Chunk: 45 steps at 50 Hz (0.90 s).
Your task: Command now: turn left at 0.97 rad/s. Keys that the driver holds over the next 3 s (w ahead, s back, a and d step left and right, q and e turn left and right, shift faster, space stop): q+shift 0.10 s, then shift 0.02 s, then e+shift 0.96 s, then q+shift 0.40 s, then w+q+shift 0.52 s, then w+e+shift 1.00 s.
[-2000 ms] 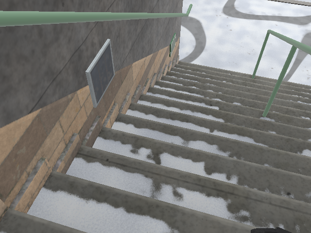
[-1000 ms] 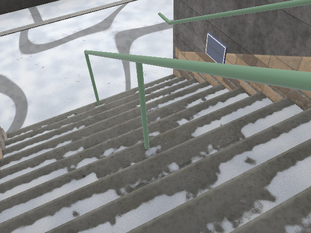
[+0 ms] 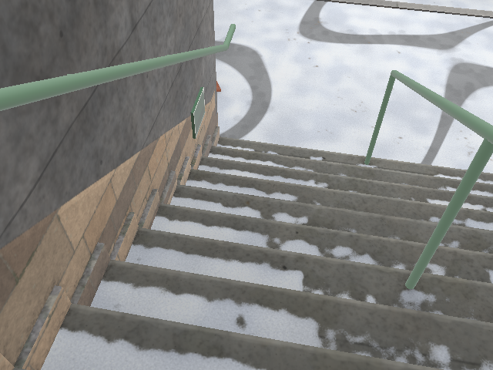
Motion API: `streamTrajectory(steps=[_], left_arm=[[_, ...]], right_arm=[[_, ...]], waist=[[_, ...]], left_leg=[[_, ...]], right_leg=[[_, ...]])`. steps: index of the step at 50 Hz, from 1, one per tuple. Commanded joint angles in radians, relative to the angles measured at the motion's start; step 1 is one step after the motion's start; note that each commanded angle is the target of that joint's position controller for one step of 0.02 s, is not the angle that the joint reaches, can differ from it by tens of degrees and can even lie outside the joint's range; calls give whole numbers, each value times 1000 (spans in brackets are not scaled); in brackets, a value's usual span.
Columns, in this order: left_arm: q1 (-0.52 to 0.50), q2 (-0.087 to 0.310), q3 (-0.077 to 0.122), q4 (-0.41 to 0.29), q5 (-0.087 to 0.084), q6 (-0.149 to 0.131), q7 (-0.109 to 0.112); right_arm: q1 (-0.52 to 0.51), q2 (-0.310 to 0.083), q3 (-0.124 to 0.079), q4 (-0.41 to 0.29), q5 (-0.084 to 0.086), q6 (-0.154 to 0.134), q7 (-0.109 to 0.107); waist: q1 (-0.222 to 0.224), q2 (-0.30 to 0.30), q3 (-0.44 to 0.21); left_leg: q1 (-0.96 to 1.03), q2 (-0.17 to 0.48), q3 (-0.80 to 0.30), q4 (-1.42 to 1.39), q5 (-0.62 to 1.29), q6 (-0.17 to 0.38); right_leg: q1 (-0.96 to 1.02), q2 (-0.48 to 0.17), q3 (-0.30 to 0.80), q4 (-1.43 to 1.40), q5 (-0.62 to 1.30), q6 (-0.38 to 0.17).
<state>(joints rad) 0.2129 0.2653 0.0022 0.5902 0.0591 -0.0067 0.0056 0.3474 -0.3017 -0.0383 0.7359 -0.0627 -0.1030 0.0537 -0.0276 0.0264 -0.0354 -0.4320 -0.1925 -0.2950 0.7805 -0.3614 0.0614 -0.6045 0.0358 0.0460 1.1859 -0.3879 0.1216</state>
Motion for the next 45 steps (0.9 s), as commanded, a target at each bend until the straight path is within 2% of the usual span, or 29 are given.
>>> streamTrajectory(steps=[1, 4, 6, 7, 8, 9, 10, 11, 12, 13, 14, 15, 16, 17, 21, 24, 27, 28, 29, 30, 31, 32, 34, 35, 36, 39, 41, 43, 45], left_arm=[[-77, 53, 17, -87, -27, -22, -9], [-18, 62, 30, -43, -32, -40, -12], [16, 77, 46, -11, -62, -43, -9], [90, 131, 64, 31, -47, -41, -14], [136, 211, 89, 51, -24, -29, -22], [235, 199, 95, 47, 38, -23, -43], [217, 157, 77, 74, 39, -10, -58], [85, 62, 39, 49, 16, -2, -81], [-6, -9, 3, 30, -12, 2, -93], [-21, -31, -5, 40, -29, 0, -105], [8, 6, 4, 51, -108, -1, -8], [-42, 72, 10, 40, -26, -14, -60], [-54, 85, 26, 34, -22, -28, -72], [-24, 132, 41, 30, -13, -33, -52], [174, 133, 55, 87, -17, -86, -19], [117, 107, 52, 36, -27, -86, -31], [64, 149, 80, 6, -17, -49, -40], [53, 141, 77, 9, -11, -38, -47], [106, 100, 62, 30, -9, -30, -56], [130, 34, 44, -5, -8, -26, -68], [143, 17, 42, -9, -5, -21, -58], [155, 51, 43, 37, 18, -18, -36], [232, 86, 55, 122, 21, -6, -10], [229, 73, 47, 126, 33, -8, -27], [215, 64, 38, 122, 51, -17, -55], [127, 68, 30, 88, 30, -28, -114], [77, 47, 19, 72, 17, -29, -127], [16, 36, 15, 48, 22, -18, -149], [13, 14, 0, 40, 34, -1, -154]], right_arm=[[41, -171, -48, -62, 10, 7, 1], [-5, -165, -49, -82, 18, 33, 18], [-51, -161, -46, -87, 53, 58, 26], [-3, -93, -20, -92, 46, 70, 19], [82, 15, 12, -117, 35, 80, 2], [-13, -96, -27, -127, 27, 89, -36], [-82, -88, -25, -120, 17, 104, -72], [-58, -84, -23, -90, 11, 114, -104], [-20, -55, -12, -67, -2, 107, -115], [7, -34, 4, -52, -21, 97, -96], [-105, -46, -10, -84, 31, 153, -85], [-13, 16, 28, -92, -32, 118, -53], [17, -7, 17, -80, -40, 107, -35], [-28, 1, 28, -108, -38, 109, -38], [-167, 12, 43, -150, -22, 116, -67], [-204, 6, 33, -174, -15, 117, -64], [-144, -8, 18, -166, 26, 95, -74], [-77, -32, 1, -150, 44, 91, -69], [-36, -65, -20, -141, 41, 84, -67], [52, -115, -47, -145, 30, 70, -92], [100, -155, -65, -124, -15, 55, -94], [36, -93, -49, -146, -38, 54, -95], [-144, 3, -24, -189, 39, 51, -79], [-209, 18, -19, -213, 52, 40, -77], [-252, 0, -22, -237, 37, 25, -85], [-217, -76, -32, -210, -12, 11, -117], [-133, -91, -37, -174, -1, 12, -126], [-140, -144, -60, -167, -20, -1, -133], [-115, -163, -82, -155, -11, -7, -147]], waist=[[-28, 78, -65], [-10, 99, -64], [37, 62, -55], [23, -58, -113], [-9, -285, -191], [121, -108, -102], [110, -36, -43], [56, -60, -42], [10, -102, -24], [-16, -82, -27], [-34, 138, -101], [-51, -182, -4], [-69, -144, -13], [-42, -118, -35], [83, -116, -16], [91, -165, -26], [62, -141, -67], [33, -113, -89], [15, -65, -106], [-1, 96, -134], [-25, 165, -83], [-12, -38, 3], [69, -10, -8], [70, 15, -38], [69, 30, -52], [1, -2, -33], [-32, 22, -2], [-41, 15, 20], [-53, 45, 23]], left_leg=[[166, 264, -410, -135, 641, 233], [94, 243, -461, -145, 646, 244], [13, 238, -512, -193, 407, 226], [-171, 168, -414, -120, 171, 128], [-491, -9, -117, 106, -249, -40], [-683, -58, -42, 357, -370, -124], [-747, -14, -24, 550, -246, -156], [-675, 1, -8, 682, -146, -177], [-604, 15, -4, 730, -42, -180], [-582, 45, 61, 752, 22, -189], [-229, 109, 75, 491, 85, -124], [-364, 96, 270, 713, 94, -164], [-309, 148, 303, 659, 104, -176], [-270, 160, 367, 590, 64, -182], [-209, 203, 310, 134, -115, -185], [-117, 127, 288, -92, -158, -102], [17, 112, 260, -394, 6, -45], [168, 141, 258, -474, 159, -9], [373, 213, 225, -502, 306, 52], [634, 389, 14, -425, 615, 254], [704, 650, -208, -522, 841, 471], [616, 732, -165, -597, 804, 440], [442, 541, 96, -549, 592, 269], [362, 473, 191, -509, 570, 234], [261, 429, 261, -495, 564, 217], [184, 415, 369, -498, 473, 245], [252, 421, 397, -510, 379, 233], [315, 448, 407, -520, 360, 211], [352, 481, 381, -539, 318, 216]], right_leg=[[-24, 20, -8, -145, -15, -16], [126, 60, -15, -290, 3, -30], [310, 49, 17, -609, 204, -94], [577, -65, 165, -622, 548, -240], [868, -344, 488, -714, 848, -547], [867, -426, 651, -758, 793, -634], [751, -403, 598, -770, 683, -563], [580, -325, 492, -769, 630, -488], [439, -232, 389, -769, 622, -440], [374, -172, 305, -757, 592, -408], [321, -232, 227, -790, 658, -358], [151, -58, 162, -796, 541, -379], [131, -55, 162, -814, 411, -372], [101, -52, 180, -844, 348, -387], [313, -172, 450, -904, -14, -447], [398, -192, 535, -905, 72, -481], [510, -193, 572, -844, 351, -479], [436, -186, 578, -816, 398, -455], [302, -130, 530, -753, 295, -395], [-23, 5, 366, -589, 76, -293], [-289, 156, 169, -291, -234, -166], [-366, 40, 181, -149, -202, -119], [-283, -3, 118, 85, -10, -52], [-273, 2, 70, 214, 68, -39], [-229, -4, 20, 311, 128, -32], [-208, -44, -54, 364, 217, -9], [-234, -113, -69, 222, 211, 1], [-224, -178, -63, 29, 231, 8], [-174, -181, -104, -120, 192, -1]])
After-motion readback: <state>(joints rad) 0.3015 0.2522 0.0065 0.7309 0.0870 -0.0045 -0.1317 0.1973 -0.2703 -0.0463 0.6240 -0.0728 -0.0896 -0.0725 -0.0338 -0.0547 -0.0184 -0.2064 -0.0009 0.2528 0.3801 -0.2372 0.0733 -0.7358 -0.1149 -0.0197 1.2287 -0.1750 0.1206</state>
